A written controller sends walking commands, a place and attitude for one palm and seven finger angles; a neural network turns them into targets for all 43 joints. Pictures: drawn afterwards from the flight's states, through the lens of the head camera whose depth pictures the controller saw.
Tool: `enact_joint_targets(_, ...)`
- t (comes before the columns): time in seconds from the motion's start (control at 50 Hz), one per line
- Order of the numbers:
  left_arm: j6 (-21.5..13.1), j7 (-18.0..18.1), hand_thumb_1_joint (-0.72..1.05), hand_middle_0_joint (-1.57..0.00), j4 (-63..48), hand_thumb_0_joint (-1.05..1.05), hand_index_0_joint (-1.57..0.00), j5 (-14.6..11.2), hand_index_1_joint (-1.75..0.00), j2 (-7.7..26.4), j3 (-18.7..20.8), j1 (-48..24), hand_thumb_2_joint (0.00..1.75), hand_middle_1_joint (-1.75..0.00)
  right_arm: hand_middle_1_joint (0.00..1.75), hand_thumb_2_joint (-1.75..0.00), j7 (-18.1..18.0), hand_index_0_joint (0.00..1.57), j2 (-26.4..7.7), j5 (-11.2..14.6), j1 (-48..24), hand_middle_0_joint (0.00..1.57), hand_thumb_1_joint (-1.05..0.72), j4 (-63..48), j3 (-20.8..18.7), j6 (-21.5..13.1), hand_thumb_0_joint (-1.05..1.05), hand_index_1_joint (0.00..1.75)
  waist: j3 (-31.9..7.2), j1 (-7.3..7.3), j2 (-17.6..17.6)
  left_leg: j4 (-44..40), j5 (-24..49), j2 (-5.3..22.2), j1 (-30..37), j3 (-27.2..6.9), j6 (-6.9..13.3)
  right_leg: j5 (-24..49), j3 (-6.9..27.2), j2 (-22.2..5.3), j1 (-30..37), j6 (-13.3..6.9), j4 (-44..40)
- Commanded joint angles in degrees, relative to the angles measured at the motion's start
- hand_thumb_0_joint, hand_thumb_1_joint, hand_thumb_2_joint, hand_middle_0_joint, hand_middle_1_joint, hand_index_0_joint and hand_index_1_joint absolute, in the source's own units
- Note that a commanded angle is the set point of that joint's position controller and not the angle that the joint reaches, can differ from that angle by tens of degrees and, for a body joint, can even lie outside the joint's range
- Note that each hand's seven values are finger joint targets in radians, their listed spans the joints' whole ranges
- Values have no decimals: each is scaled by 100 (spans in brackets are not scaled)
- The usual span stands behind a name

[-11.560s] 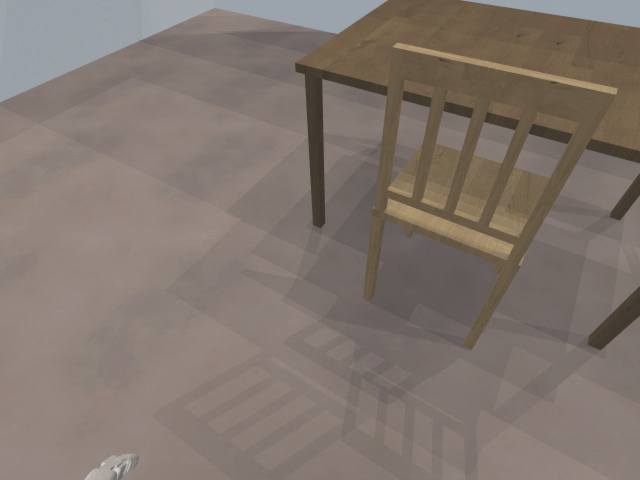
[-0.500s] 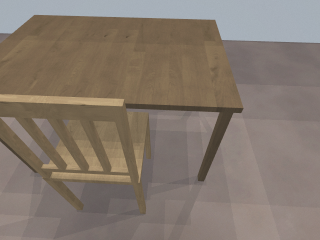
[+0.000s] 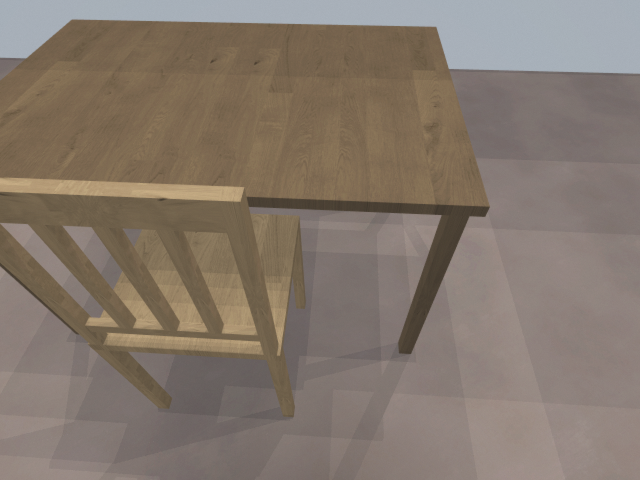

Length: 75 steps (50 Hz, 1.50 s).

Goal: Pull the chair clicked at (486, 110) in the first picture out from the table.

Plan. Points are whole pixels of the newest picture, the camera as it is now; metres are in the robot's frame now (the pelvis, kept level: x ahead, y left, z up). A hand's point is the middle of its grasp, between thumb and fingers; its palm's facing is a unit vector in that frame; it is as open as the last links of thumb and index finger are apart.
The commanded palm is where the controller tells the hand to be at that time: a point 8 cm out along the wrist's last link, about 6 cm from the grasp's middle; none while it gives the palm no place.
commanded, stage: shuffle to correct the standing spot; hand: left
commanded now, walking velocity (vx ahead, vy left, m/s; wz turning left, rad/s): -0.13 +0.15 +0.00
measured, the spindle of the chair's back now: (143, 283) +0.40 +0.33 -0.07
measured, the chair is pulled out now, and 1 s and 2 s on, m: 0.00 0.00 0.00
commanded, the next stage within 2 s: come to a stop and stand still in 0.08 s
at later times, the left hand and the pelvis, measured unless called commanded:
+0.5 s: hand out of the picture -0.02 +0.27 -0.17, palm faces +0.02 -0.97 -0.22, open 7.4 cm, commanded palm none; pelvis -0.05 +0.07 +0.00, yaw -1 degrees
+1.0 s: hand out of the picture -0.08 +0.16 -0.17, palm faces +0.04 -0.99 -0.13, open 7.4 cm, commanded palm none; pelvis -0.05 +0.03 +0.00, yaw +0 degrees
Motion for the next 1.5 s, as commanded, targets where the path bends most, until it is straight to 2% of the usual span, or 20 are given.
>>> enact_joint_targets(0.0, 44, 78, 90, -20, -325, 0, -20, -2, -30, 1150, 300, 489, 90, -30, 30, -90, -20, 20, -564, -39, 209, 20, -90, -486, -199, 72, 0, 30, -263, 27, -616, 695, 1052, 175, -180, -23, -36, 3132, 1104, -1311, -80, -595, -286)
enact_joint_targets(0.08, 89, 132, 90, -20, -480, 0, -20, 67, -30, 1289, 411, 418, 90, -30, 30, -90, 12, 20, -510, -43, -52, 20, -90, -748, -296, 174, 0, 30, 1, 179, -1241, 2234, -1552, -16, -1115, -265, -107, 3818, 1717, -2106, -96, -1346, -564)
enact_joint_targets(0.14, 90, 106, 90, -20, -680, 0, -20, 111, -30, 1362, 455, -15, 90, -30, 30, -90, 67, 20, -427, -4, 112, 20, -90, -820, -303, 170, 0, 30, 7, -55, -1234, 1739, -1483, 16, -809, -361, -125, 3813, 1281, -1890, -425, -1116, -268)
enact_joint_targets(0.18, 107, 55, 90, -20, -747, 0, -20, 73, -30, 1354, 455, -139, 90, -30, 30, -90, 81, 20, -368, 13, 490, 20, -90, -712, -287, 81, 0, 30, -272, -212, -1209, 410, -313, -174, 88, 5, -138, 3328, 941, -1488, -651, -713, 189)
enact_joint_targets(0.2, 130, 36, 90, -20, -756, 0, -20, 38, -30, 1233, 423, -108, 90, -30, 30, -90, 64, 20, -426, 10, 707, 20, -90, -634, -277, 9, 0, 30, -446, -280, -885, -132, 444, -92, 726, 18, -100, 2554, 727, -1100, -948, -500, 572)
enact_joint_targets(0.24, 226, 21, 90, -20, -871, 0, -20, -26, -30, 595, 315, 85, 90, -30, 30, -90, 33, 20, -1086, -67, 765, 20, -90, -759, -395, -55, 0, 30, -501, -252, 1580, -1036, 1295, 1666, 521, -2033, 697, -1560, -181, 21, -1747, 96, 2186)
enact_joint_targets(0.26, 256, 50, 90, -20, -855, 0, -20, -14, -30, 620, 297, 110, 90, -30, 30, -90, 33, 20, -1075, -89, 693, 20, -90, -839, -358, -33, 0, 30, -440, -283, 1130, -1253, 721, 1856, -153, -2208, 1074, -1622, 209, -29, -1438, -8, 2797)
enact_joint_targets(0.32, 135, -83, 90, -20, -620, 0, -20, 74, -30, 996, 344, 101, 90, -30, 30, -90, -11, 20, -1165, -101, -212, 20, -90, -941, -314, -185, 0, 30, -189, 44, 625, -1570, -1225, 1479, -629, -1984, 1076, -776, 367, -192, -1327, -132, 2943)
enact_joint_targets(0.38, 137, -136, 90, -20, -362, 0, -20, 37, -30, 399, 153, 355, 90, -30, 30, -90, -31, 20, -601, -101, 194, 20, -90, -663, -150, -198, 0, 30, -244, -70, 529, -1573, -599, 1279, -112, -1485, 905, -477, 84, -183, -1280, 19, 2272)
enact_joint_targets(0.52, 172, -173, 90, -20, -402, 0, -20, 25, -30, 382, 123, 149, 90, -30, 30, -90, -66, 20, -795, -143, 783, 20, -90, -335, -259, -114, 0, 30, -300, -356, 314, -1483, -292, 1475, 389, -1754, 956, -928, -43, -35, -1027, -57, 935)
enact_joint_targets(0.6, 117, -144, 90, -20, -176, 0, -20, 1, -30, 332, 130, 663, 90, -30, 30, -90, -54, 20, -704, -79, 714, 20, -90, -238, -248, -99, 0, 30, -421, -126, 275, -1120, -392, 1089, -60, -1224, 573, 144, -140, -15, 68, -141, -701)
enact_joint_targets(0.64, 41, -80, 90, -20, -102, 0, -20, 7, -30, 525, 121, 743, 90, -30, 30, -90, -20, 20, -334, -23, 608, 20, -90, -192, -140, -118, 0, 30, -150, -88, -443, -432, -422, 440, -638, -475, 185, 197, 651, -638, 324, -373, -1228)
enact_joint_targets(0.68, -40, -66, 90, -20, -78, 0, -20, -54, -30, 588, 61, 505, 90, -30, 30, -90, 12, 20, -40, -40, 624, 20, -90, -114, -21, -125, 0, 30, -41, -228, -753, -131, -175, 211, -213, -151, 80, -140, 861, -986, -369, -577, -1497)
enact_joint_targets(0.72, -89, -52, 90, -20, -45, 0, -20, -75, -30, 408, -4, 401, 90, -30, 30, -90, 9, 20, -25, -49, 748, 20, -90, 61, 13, -94, 0, 30, 287, -270, -857, -135, 234, 315, 95, -229, 89, 62, 622, -741, -751, -510, -1521)
enact_joint_targets(0.82, -95, -36, 90, -20, 134, 0, -20, -95, -30, 283, -47, 756, 90, -30, 30, -90, -43, 20, -2, -17, 986, 20, -90, 348, 78, -121, 0, 30, 547, -174, 74, -456, 596, 471, 161, -434, 149, 366, 372, -452, -637, -333, -1296)
enact_joint_targets(1.0, -161, 24, 90, -20, 283, 0, -20, -88, -30, 140, -62, 1099, 90, -30, 30, -90, -116, 20, 60, 17, 1020, 20, -90, 388, 71, -179, 0, 30, -25, -150, -94, -351, 1040, 491, 464, -333, 134, 1809, 330, -490, -57, -214, -1136)
enact_joint_targets(1.22, -147, 103, 90, -20, 380, 0, -20, -41, -30, 83, -53, 1454, 90, -30, 30, -90, -150, 20, 134, 43, 850, 20, -90, 369, 83, -122, 0, 30, 301, -95, -423, -183, 953, 430, 343, -154, 117, 3049, 311, -529, 21, 101, -1114)
enact_joint_targets(1.44, -126, 92, 90, -20, 353, 0, -20, -52, -30, 171, -50, 1450, 90, -30, 30, -90, -157, 20, 9, 37, 738, 20, -90, 290, 106, -104, 0, 30, 373, -70, -226, -198, 977, 452, 431, -182, 118, 2767, 324, -536, -36, 112, -1185)
enact_joint_targets(1.46, -351, 295, 90, -20, 391, 0, -20, 60, -30, 412, -16, 1677, 90, -30, 30, -90, -76, 20, -172, 32, 30, 20, -90, -258, 88, -219, 0, 30, 774, 102, -617, 1444, 45, 210, -451, 275, -56, 6811, 1159, -1016, -414, 757, -1223)
enact_joint_targets(1.48, -388, 250, 90, -20, 145, 0, -20, 68, -30, 612, 26, 1495, 90, -30, 30, -90, -49, 20, 22, 29, 495, 20, -90, -416, 31, -80, 0, 30, 437, -297, -576, 1870, -739, 29, -784, -257, 139, 7186, 822, -1173, 75, 682, -726)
